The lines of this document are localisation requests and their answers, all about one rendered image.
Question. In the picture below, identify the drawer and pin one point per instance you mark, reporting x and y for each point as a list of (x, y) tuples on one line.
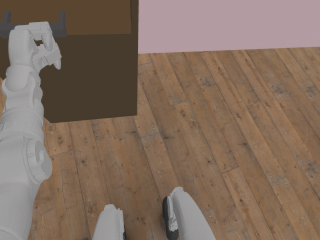
[(82, 17)]

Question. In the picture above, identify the left robot forearm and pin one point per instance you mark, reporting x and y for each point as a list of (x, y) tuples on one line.
[(23, 112)]

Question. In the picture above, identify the robot right foot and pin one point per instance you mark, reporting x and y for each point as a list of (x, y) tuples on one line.
[(171, 234)]

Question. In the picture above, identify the cabinet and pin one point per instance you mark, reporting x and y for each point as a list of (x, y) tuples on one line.
[(98, 78)]

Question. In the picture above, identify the left robot thigh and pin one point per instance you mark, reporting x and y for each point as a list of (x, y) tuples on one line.
[(110, 225)]

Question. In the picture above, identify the handle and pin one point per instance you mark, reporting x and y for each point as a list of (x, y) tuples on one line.
[(58, 28)]

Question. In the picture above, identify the left robot upper arm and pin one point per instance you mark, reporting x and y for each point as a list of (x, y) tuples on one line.
[(24, 165)]

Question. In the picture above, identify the robot left hand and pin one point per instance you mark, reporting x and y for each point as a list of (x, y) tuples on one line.
[(22, 49)]

